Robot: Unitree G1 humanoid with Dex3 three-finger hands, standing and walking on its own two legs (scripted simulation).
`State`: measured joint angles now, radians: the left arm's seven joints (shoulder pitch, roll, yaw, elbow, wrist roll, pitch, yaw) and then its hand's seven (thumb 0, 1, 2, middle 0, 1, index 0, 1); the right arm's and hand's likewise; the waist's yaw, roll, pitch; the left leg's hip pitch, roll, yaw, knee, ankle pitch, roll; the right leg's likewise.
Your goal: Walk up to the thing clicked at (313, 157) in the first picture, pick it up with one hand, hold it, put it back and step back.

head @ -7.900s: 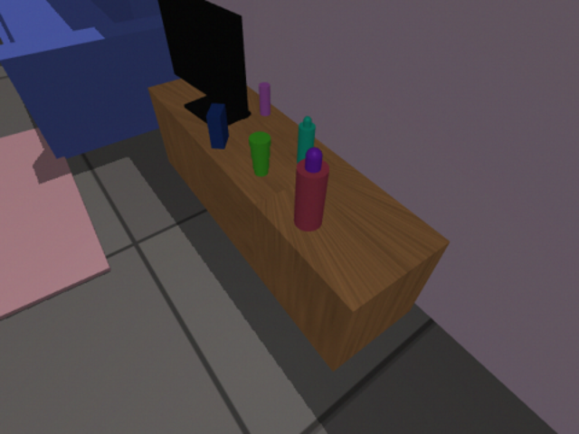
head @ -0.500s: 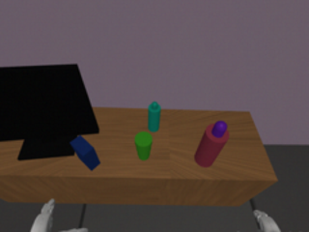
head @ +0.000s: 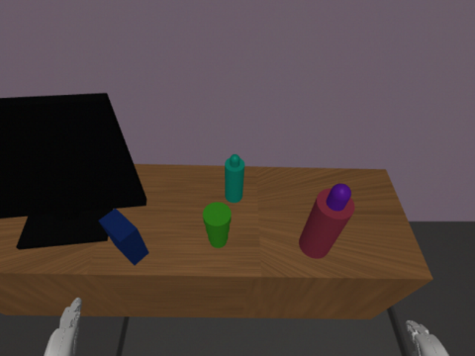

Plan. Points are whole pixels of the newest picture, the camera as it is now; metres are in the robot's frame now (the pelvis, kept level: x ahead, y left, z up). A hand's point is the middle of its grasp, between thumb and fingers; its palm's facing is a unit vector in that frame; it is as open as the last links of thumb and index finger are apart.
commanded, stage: go down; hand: right
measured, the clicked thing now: (326, 220) +0.47 -0.23 -0.16
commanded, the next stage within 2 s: none
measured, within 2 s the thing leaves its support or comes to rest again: neither
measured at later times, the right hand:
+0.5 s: hand out of the picture +0.15 -0.28 -0.08, palm faces +0.11 +0.94 -0.33, open 17.4 cm
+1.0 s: hand (433, 330) +0.19 -0.32 -0.04, palm faces +0.21 +0.93 -0.29, open 17.4 cm
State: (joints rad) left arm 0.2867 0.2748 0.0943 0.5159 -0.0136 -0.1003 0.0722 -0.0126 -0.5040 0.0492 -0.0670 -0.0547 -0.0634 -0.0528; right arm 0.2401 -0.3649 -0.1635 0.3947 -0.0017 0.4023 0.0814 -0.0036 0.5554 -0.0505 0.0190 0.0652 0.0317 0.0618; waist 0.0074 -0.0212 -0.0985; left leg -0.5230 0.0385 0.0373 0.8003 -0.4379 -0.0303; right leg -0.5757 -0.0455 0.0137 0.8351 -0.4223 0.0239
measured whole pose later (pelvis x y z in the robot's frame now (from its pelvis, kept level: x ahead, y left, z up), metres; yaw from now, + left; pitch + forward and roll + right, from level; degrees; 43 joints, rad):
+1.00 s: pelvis -0.01 +0.00 -0.02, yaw -1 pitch +10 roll +2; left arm 0.43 0.25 0.02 0.26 -0.02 -0.16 0.15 -0.02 -0.53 0.06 -0.07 -0.05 -0.06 -0.05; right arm 0.19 -0.47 -0.36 0.25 0.07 0.38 0.20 -0.01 0.51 -0.05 0.03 0.06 0.04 0.06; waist 0.01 0.00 -0.13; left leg -0.59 0.04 0.06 0.91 -0.48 -0.03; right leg -0.66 -0.04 0.04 0.96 -0.46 0.02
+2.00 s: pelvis -0.02 -0.01 -0.01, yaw +1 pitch +13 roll +3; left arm 0.28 0.27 -0.04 0.50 0.03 -0.20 0.13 -0.01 -0.51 0.05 -0.06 -0.05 -0.06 -0.05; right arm -0.53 -0.86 -0.64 1.16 0.12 -0.15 0.51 -0.01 0.55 -0.03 0.05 0.05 0.04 0.05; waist 0.10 0.03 -0.09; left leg -0.64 0.01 0.04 0.79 -0.38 -0.04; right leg -0.72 -0.07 0.03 0.89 -0.40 0.01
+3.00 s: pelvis -0.07 -0.02 -0.15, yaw +6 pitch +30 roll +8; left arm 0.37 0.32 0.05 -0.11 0.11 -0.22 -0.02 -0.01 -0.54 0.06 -0.06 -0.04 -0.04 -0.04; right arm -0.64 -0.84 -0.81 1.28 0.11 -0.59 0.43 -0.01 0.61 -0.02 0.05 0.05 0.05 0.05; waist 0.32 0.07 -0.13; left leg -1.41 -0.02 0.07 1.46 -0.57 -0.04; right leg -1.51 -0.10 0.11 1.58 -0.60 0.01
